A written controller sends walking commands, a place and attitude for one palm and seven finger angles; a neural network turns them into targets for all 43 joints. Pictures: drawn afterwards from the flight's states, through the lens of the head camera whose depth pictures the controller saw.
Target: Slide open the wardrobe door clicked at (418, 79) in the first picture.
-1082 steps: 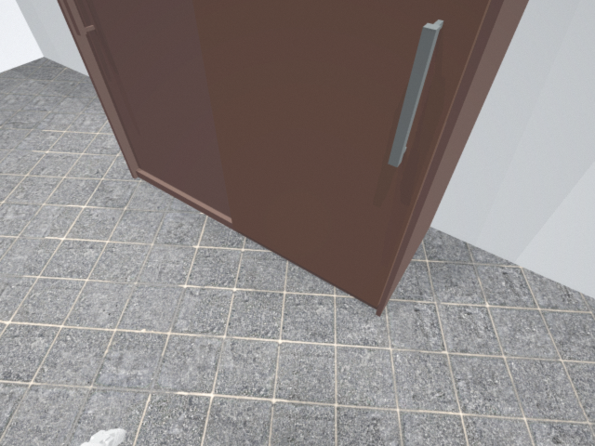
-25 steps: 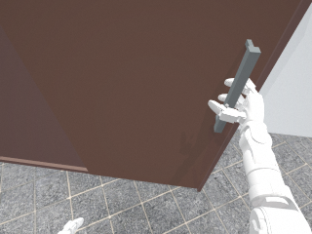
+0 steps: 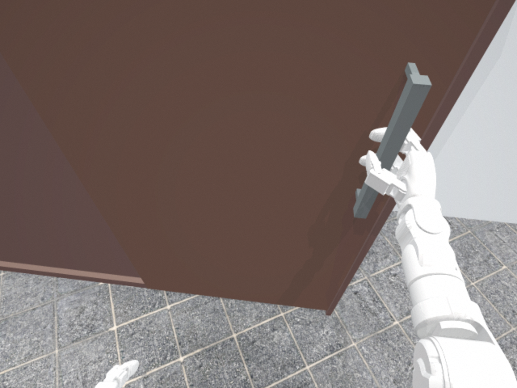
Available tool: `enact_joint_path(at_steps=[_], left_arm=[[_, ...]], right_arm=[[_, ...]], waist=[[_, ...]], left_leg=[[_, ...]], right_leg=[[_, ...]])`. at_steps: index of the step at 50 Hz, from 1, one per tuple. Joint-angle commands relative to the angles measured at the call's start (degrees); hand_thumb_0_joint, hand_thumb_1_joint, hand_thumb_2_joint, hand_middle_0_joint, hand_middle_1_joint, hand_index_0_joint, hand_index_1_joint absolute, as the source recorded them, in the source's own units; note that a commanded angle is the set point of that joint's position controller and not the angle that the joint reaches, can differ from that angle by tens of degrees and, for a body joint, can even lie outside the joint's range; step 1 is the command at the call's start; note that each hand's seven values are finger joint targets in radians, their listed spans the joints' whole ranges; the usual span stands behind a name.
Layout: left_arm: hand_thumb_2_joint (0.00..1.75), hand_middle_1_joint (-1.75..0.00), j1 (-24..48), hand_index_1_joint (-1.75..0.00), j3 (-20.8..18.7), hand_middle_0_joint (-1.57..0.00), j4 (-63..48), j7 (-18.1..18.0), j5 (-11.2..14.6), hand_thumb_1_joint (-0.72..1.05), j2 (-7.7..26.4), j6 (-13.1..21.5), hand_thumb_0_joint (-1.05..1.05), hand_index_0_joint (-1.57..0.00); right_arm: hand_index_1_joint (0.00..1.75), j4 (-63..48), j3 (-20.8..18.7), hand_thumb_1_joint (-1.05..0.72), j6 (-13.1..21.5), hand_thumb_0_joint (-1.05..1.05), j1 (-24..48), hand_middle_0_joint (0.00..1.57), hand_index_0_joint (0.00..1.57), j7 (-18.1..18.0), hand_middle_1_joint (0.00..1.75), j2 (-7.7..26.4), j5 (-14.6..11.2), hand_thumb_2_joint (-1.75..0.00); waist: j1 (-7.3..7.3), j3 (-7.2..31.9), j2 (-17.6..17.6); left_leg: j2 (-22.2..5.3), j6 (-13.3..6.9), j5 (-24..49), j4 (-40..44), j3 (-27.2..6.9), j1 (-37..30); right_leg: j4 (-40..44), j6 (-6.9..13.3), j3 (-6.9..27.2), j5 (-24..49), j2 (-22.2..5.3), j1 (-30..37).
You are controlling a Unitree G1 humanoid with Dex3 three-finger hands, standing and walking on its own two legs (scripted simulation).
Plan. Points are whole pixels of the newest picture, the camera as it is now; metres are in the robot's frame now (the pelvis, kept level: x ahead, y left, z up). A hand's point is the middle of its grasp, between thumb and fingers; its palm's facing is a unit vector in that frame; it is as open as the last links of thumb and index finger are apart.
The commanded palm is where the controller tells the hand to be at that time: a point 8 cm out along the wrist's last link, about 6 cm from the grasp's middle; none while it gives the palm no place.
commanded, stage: grip the handle and tug to test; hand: right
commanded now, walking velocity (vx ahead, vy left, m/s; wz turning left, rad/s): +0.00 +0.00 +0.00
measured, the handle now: (381, 152) +0.48 -0.15 +0.12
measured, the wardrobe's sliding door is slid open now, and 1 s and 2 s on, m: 0.00 0.00 0.00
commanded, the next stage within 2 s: tug the door sideways, standing still in 0.46 s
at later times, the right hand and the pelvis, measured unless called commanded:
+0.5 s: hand (371, 172) +0.43 -0.13 +0.12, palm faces +0.04 +1.00 +0.02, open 5.8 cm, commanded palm +0.37 -0.17 +0.13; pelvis +0.02 +0.00 +0.00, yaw +2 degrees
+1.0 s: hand (370, 171) +0.43 -0.12 +0.12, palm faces +0.10 +0.99 +0.00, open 5.8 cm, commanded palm +0.40 -0.12 +0.13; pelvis +0.02 +0.00 +0.00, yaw -2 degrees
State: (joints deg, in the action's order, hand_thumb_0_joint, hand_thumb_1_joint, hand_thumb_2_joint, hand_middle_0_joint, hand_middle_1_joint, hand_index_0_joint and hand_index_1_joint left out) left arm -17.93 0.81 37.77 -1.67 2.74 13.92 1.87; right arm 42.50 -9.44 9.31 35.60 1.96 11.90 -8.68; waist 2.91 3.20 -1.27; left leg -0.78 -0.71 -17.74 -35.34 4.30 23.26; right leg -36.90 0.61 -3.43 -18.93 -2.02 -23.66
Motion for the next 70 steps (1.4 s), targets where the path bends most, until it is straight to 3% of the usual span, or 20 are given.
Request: enact_joint_path(at_steps=[1, 4, 5, 9, 10, 13, 14, 19, 21, 23, 27, 28, 31, 33, 36, 39, 55, 57, 62, 70], left_arm=[[0.90, -0.30, -0.25, -0.30, -2.57, -0.20, -6.02, -0.45, 0.31, 0.90, 7.63, 2.05, 0.00, -0.20], [0.90, -0.30, -0.54, -0.30, -2.86, -0.20, -6.14, -0.23, 0.13, 0.90, 7.67, 2.23, 0.00, -0.20], [0.90, -0.30, -0.09, -0.30, -2.76, -0.20, -6.69, -0.07, 0.19, 0.90, 7.46, 2.36, 0.00, -0.20], [0.90, -0.30, 0.03, -0.30, -2.72, -0.20, -6.86, 0.22, 0.32, 0.90, 7.73, 2.58, 0.00, -0.20], [0.90, -0.30, 0.29, -0.30, -2.85, -0.20, -7.13, 0.28, 0.30, 0.90, 7.60, 2.70, 0.00, -0.20], [0.90, -0.30, 0.31, -0.30, -3.00, -0.20, -7.73, 0.50, 0.14, 0.90, 7.72, 2.85, 0.00, -0.20], [0.90, -0.30, 0.74, -0.30, -2.96, -0.20, -8.21, 0.65, 0.21, 0.90, 7.41, 2.97, 0.00, -0.20], [0.90, -0.30, 1.68, -0.30, -3.01, -0.20, -9.62, 0.85, 0.48, 0.90, 7.39, 2.75, 0.00, -0.20], [0.90, -0.30, 2.39, -0.30, -3.12, -0.20, -10.25, 1.00, 0.55, 0.90, 6.82, 2.86, 0.00, -0.20], [0.90, -0.30, 2.31, -0.30, -3.43, -0.20, -10.62, 1.07, 0.42, 0.90, 6.90, 2.84, 0.00, -0.20], [0.90, -0.30, 2.58, -0.30, -3.54, -0.20, -11.21, 1.24, 0.27, 0.90, 6.50, 2.76, 0.00, -0.20], [0.90, -0.30, 2.54, -0.30, -3.59, -0.20, -11.27, 1.25, 0.20, 0.90, 6.66, 2.58, 0.00, -0.20], [0.90, -0.30, 1.76, -0.30, -3.44, -0.20, -9.39, 0.37, 0.14, 0.90, 6.98, 1.74, 0.00, -0.20], [0.90, -0.30, 1.56, -0.30, -3.32, -0.20, -8.80, 0.10, 0.06, 0.90, 6.53, 1.42, 0.00, -0.20], [0.90, -0.30, 1.11, -0.30, -3.57, -0.20, -7.67, 0.08, -0.35, 0.90, 6.16, 1.41, 0.00, -0.20], [0.90, -0.30, 0.86, -0.30, -3.59, -0.20, -7.22, 0.28, -0.67, 0.90, 6.09, 1.22, 0.00, -0.20], [0.90, -0.30, 1.43, -0.30, -2.98, -0.20, -5.57, 1.09, -0.89, 0.90, 5.80, 2.76, 0.00, -0.20], [0.90, -0.30, 1.14, -0.30, -3.13, -0.20, -5.05, 1.17, -0.91, 0.90, 5.90, 3.22, 0.00, -0.20], [0.90, -0.30, 0.61, -0.30, -2.96, -0.20, -4.37, 1.24, -0.82, 0.90, 6.22, 3.95, 0.00, -0.20], [0.90, -0.30, 0.23, -0.30, -2.87, -0.20, -3.76, 1.30, -0.76, 0.90, 6.43, 5.06, 0.00, -0.20]], right_arm=[[1.40, -10.34, -0.54, -0.90, 3.50, 0.00, 28.63, 0.45, 0.45, 0.05, 1.40, 7.66, -0.15, -0.90], [1.40, -11.31, -0.95, -0.90, 4.37, 0.00, 27.40, 0.45, 0.45, -0.21, 1.40, 7.53, 0.01, -0.90], [1.40, -11.83, 0.65, -0.90, 4.30, 0.00, 25.57, 0.45, 0.45, -0.02, 1.40, 5.52, -0.18, -0.90], [1.40, -11.76, 0.71, -0.90, 4.26, 0.00, 22.88, 0.45, 0.45, -0.10, 1.40, 5.39, -0.32, -0.90], [1.40, -13.89, 1.63, -0.90, 4.48, 0.00, 23.52, 0.45, 0.45, 0.01, 1.40, 4.56, -0.29, -0.90], [1.40, -16.45, 0.63, -0.90, 4.34, 0.00, 18.57, 0.45, 0.45, -0.10, 1.40, 5.31, -0.36, -0.90], [1.40, -18.48, 0.85, -0.90, 4.30, 0.00, 17.05, 0.45, 0.45, 0.05, 1.40, 4.67, -0.49, -0.90], [1.40, -24.01, -0.25, -0.90, 2.43, 0.00, 8.84, 0.45, 0.45, 0.59, 1.40, 5.84, -0.72, -0.90], [1.40, -28.16, 1.51, -0.90, 1.48, 0.00, 7.09, 0.45, 0.45, 0.62, 1.40, 3.56, -0.86, -0.90], [1.40, -30.87, 1.05, -0.90, 0.35, 0.00, 2.96, 0.45, 0.45, 0.18, 1.40, 3.86, -0.93, -0.90], [1.40, -36.88, 1.75, -0.90, -1.97, 0.00, -0.96, 0.45, 0.45, -0.14, 1.40, 2.67, -0.98, -0.90], [1.40, -37.87, 0.99, -0.90, -2.53, 0.00, -2.77, 0.45, 0.45, -0.27, 1.40, 3.97, -0.89, -0.90], [1.40, -36.59, 0.15, -0.90, -4.12, 0.00, 8.49, 0.45, 0.45, -1.05, 1.40, 6.41, -0.15, -0.90], [1.40, -35.20, 5.46, -0.90, -5.32, 0.00, 13.26, 0.45, 0.45, -1.44, 1.40, 0.64, 0.02, -0.90], [1.40, -33.69, 7.29, -0.90, -5.83, 0.00, 15.16, 0.45, 0.45, -2.53, 1.40, -2.22, 0.52, -0.90], [1.40, -32.55, 10.63, -0.90, -5.47, 0.00, 16.38, 0.45, 0.45, -2.89, 1.40, -5.20, 1.19, -0.90], [1.40, -26.13, 21.92, -0.90, 0.15, 0.00, 29.22, 0.45, 0.45, -3.72, 1.40, -16.01, 1.87, -0.90], [1.40, -25.62, 22.13, -0.90, 0.79, 0.00, 30.16, 0.45, 0.45, -3.98, 1.40, -15.95, 2.10, -0.90], [1.40, -21.64, 22.22, -0.90, 1.46, 0.00, 30.47, 0.45, 0.45, -3.85, 1.40, -16.30, 1.80, -0.90], [1.40, -19.58, 21.88, -0.90, 2.35, 0.00, 32.12, 0.45, 0.45, -3.43, 1.40, -16.16, 1.35, -0.90]], waist=[[1.75, 15.16, 2.40], [0.93, 18.41, 2.09], [0.66, 18.73, 1.00], [0.46, 16.76, 3.18], [0.63, 17.56, 1.92], [-0.56, 18.84, 2.97], [-1.13, 19.80, 1.23], [-2.23, 18.28, 2.62], [-2.37, 18.61, -0.21], [-2.88, 19.76, 1.91], [-2.97, 20.53, 0.29], [-3.36, 20.41, 2.02], [-0.80, 18.79, 0.24], [1.35, 16.56, 1.25], [1.51, 19.13, -1.25], [2.02, 20.41, 0.95], [4.18, 19.82, -0.68], [4.15, 20.25, -2.16], [4.26, 18.24, 0.84], [4.22, 17.49, 1.35]], left_leg=[[1.65, -0.24, 14.91, 4.32, -2.35, -3.94], [1.79, -0.51, 15.84, 3.66, -2.22, -4.47], [1.85, -0.59, 16.19, 3.51, -2.12, -4.69], [2.02, -0.61, 16.23, 3.60, -1.81, -4.74], [2.00, -0.55, 16.25, 3.57, -1.84, -4.63], [1.97, -0.75, 18.90, 3.12, -1.66, -6.83], [2.00, -0.77, 20.35, 2.89, -1.82, -7.42], [1.99, -0.66, 24.56, 2.97, -1.75, -10.13], [1.94, -0.67, 25.67, 2.88, -1.63, -10.00], [1.90, -0.58, 28.05, 2.65, -1.43, -11.31], [1.76, -0.23, 32.81, 2.51, -1.44, -12.26], [1.57, -0.27, 34.33, 2.59, -1.42, -13.61], [1.72, 0.00, 34.77, 3.07, -1.74, -10.71], [1.71, 0.15, 33.30, 3.53, -1.31, -8.42], [1.62, 0.06, 32.42, 2.92, -0.97, -6.30], [1.64, 0.07, 31.27, 2.53, -0.57, -5.49], [1.96, -0.79, 18.56, 1.69, 0.40, 1.90], [1.99, -0.87, 17.84, 1.49, 0.35, 2.71], [2.24, -0.88, 15.62, 1.74, 0.61, 3.16], [2.29, -0.89, 14.72, 2.01, 0.60, 2.91]], right_leg=[[3.98, 1.11, 2.83, 11.66, 1.81, 7.40], [3.72, 1.12, 3.15, 13.68, 1.71, 9.39], [3.76, 0.95, 3.01, 14.02, 1.73, 9.65], [3.94, 1.02, 3.17, 13.93, 1.48, 8.61], [4.00, 0.98, 2.96, 13.96, 1.52, 9.34], [3.77, 1.06, 2.90, 17.01, 1.37, 9.84], [3.85, 0.99, 2.46, 18.29, 1.34, 10.54], [4.20, 1.05, 1.75, 21.67, 1.09, 9.74], [4.08, 0.82, 1.53, 23.88, 1.00, 11.35], [3.60, 0.89, 1.64, 28.09, 0.59, 12.54], [3.42, 0.74, 1.31, 33.91, 0.41, 14.53], [3.32, 0.80, 1.36, 35.84, 0.27, 14.51], [3.00, 0.79, 1.61, 35.83, 0.32, 15.66], [2.42, 0.94, 2.07, 34.76, 0.37, 15.90], [1.49, 0.61, 2.89, 36.99, 0.47, 18.50], [1.06, 0.62, 3.80, 37.03, 0.37, 19.18], [1.22, 0.02, 7.43, 26.21, 0.12, 20.00], [1.14, -0.21, 7.55, 26.08, 0.03, 20.48], [1.88, -0.08, 7.78, 21.86, 0.25, 18.33], [2.39, 0.04, 7.40, 19.11, 0.73, 17.07]])
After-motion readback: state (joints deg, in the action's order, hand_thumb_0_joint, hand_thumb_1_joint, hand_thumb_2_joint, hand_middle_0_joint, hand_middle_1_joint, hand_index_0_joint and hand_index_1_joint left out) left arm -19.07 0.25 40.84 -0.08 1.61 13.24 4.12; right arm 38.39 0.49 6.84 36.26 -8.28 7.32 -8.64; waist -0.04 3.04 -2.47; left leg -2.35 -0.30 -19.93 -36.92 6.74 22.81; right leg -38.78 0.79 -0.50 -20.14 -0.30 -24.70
